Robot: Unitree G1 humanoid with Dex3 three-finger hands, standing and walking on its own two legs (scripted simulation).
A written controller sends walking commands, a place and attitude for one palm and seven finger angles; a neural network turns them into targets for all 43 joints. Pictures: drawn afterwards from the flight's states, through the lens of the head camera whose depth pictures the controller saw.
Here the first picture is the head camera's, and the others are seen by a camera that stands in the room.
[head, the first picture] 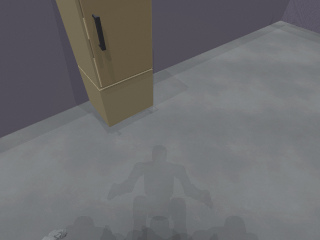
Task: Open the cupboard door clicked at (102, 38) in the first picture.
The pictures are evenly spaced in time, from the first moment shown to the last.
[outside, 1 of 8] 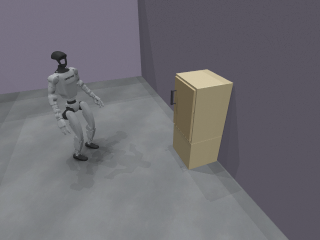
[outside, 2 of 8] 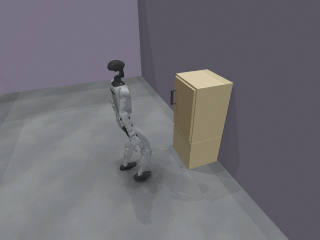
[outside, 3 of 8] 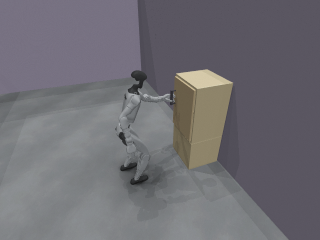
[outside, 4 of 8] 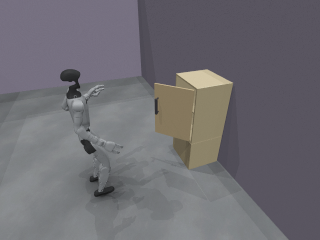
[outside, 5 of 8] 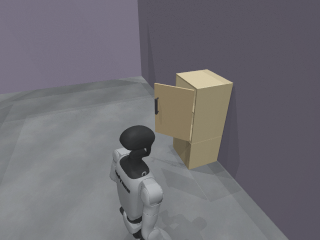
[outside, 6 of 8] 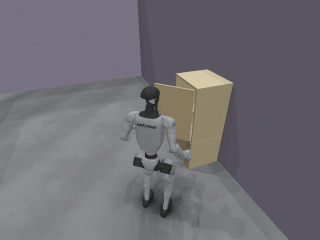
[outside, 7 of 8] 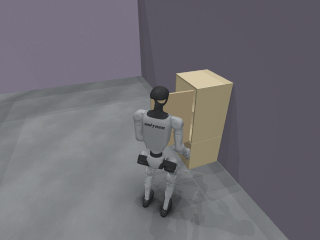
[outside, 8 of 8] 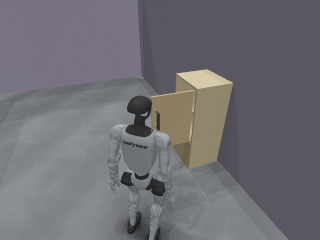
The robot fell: no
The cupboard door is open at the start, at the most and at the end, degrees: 0 89 89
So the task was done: yes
